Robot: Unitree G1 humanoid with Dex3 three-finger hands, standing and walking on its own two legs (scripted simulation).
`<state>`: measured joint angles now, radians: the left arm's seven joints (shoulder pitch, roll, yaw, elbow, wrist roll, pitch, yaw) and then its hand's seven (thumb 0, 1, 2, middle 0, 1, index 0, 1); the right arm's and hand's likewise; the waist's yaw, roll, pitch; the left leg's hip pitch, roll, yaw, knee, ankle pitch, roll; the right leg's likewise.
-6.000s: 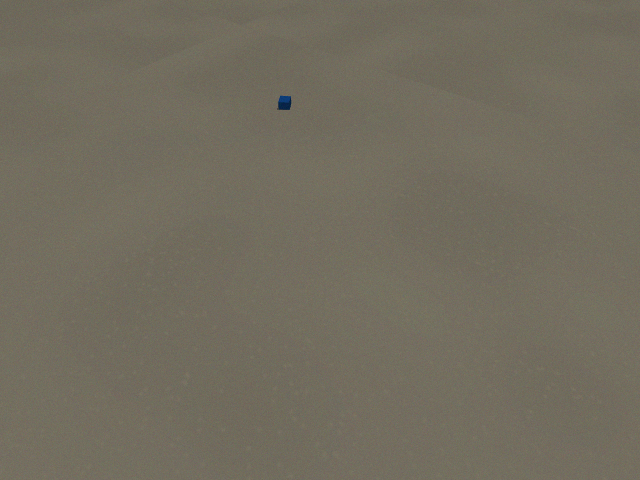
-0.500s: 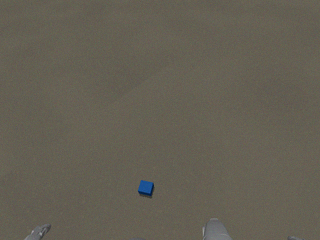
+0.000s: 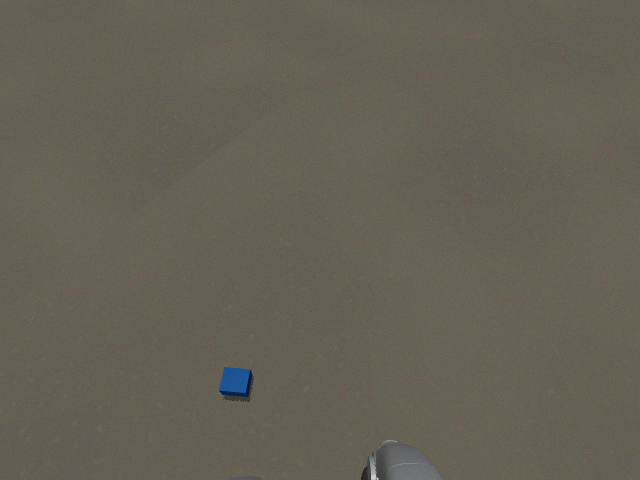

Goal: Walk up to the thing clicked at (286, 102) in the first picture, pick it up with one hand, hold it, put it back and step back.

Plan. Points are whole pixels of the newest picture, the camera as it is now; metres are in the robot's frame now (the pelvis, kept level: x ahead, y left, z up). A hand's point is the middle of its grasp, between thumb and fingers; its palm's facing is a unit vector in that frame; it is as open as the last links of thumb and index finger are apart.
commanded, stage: walk up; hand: left
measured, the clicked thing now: (236, 382) +0.41 +0.26 -0.72
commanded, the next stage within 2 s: none
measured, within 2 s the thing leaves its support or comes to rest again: neither
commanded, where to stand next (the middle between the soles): +0.05 -0.03 m, yaw +2 degrees
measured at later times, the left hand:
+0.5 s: hand (138, 462) +0.15 +0.26 -0.14, palm faces -0.01 -0.92 -0.40, open 7.4 cm
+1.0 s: hand out of the picture +0.09 +0.26 -0.12, palm faces +0.00 -0.93 -0.36, open 7.4 cm
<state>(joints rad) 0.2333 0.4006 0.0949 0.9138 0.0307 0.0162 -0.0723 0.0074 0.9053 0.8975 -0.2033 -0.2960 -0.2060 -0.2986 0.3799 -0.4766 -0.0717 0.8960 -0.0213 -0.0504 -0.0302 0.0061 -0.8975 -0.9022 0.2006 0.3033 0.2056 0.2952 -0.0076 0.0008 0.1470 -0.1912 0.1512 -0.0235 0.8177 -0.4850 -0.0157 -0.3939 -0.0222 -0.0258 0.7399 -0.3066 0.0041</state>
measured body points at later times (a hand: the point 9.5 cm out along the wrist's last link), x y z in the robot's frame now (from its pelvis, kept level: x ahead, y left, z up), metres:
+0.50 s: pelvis +0.04 -0.01 +0.00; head +0.10 -0.01 +0.45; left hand +0.15 +0.31 -0.11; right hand +0.15 -0.31 -0.12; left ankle +0.13 +0.11 -0.71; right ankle +0.01 -0.13 -0.69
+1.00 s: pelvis +0.01 +0.00 +0.03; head +0.01 +0.01 +0.48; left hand +0.09 +0.31 -0.10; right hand +0.09 -0.29 -0.10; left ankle +0.07 +0.12 -0.71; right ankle +0.01 -0.13 -0.71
